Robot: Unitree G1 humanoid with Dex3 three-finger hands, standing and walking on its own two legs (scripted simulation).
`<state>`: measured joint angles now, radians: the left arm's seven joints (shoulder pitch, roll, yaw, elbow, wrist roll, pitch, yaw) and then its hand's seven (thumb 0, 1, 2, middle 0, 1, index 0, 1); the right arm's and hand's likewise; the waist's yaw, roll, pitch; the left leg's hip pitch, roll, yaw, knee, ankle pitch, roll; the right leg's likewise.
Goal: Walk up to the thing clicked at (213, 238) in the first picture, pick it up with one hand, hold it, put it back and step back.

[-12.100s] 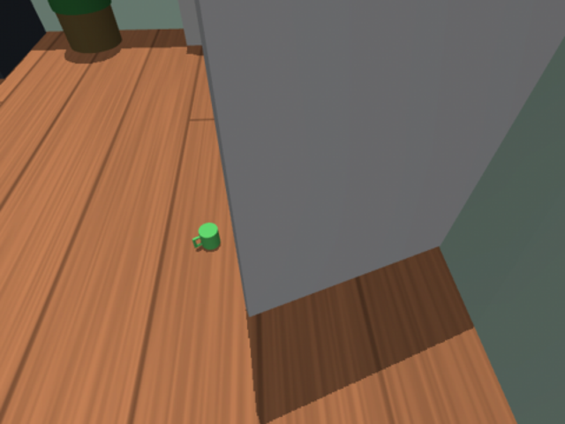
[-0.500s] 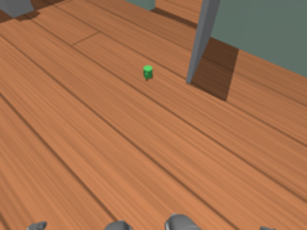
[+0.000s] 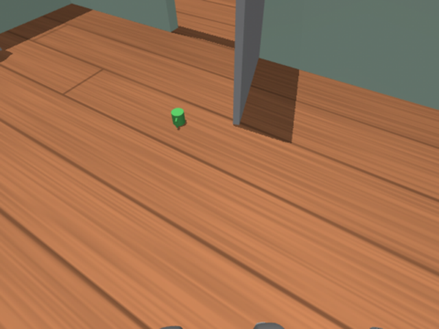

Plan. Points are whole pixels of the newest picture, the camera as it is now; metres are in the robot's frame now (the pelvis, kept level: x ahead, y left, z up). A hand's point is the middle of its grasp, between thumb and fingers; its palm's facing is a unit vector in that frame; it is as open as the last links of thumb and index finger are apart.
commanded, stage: walk up
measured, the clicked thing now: (177, 118) +1.42 +0.29 -0.70
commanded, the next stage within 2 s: stand in 1.40 s
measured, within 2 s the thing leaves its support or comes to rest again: neither
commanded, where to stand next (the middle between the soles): +0.08 +0.05 m, yaw -2 degrees
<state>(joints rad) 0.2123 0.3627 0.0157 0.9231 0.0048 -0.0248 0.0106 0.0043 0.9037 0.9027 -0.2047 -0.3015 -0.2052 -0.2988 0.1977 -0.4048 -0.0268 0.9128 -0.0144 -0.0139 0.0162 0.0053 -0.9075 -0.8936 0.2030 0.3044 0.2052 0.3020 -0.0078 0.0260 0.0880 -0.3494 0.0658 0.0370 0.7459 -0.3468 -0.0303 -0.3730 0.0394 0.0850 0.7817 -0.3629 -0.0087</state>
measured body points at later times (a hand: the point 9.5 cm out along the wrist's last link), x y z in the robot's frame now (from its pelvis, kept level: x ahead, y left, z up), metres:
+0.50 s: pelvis +0.01 +0.01 +0.02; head +0.03 +0.00 +0.47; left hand +0.14 +0.31 -0.10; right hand +0.08 -0.30 -0.11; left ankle +0.03 +0.15 -0.71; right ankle +0.04 -0.12 -0.71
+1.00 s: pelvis +0.02 +0.02 +0.03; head +0.05 +0.00 +0.48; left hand +0.15 +0.31 -0.10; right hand +0.08 -0.30 -0.11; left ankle +0.03 +0.15 -0.71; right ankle +0.04 -0.12 -0.71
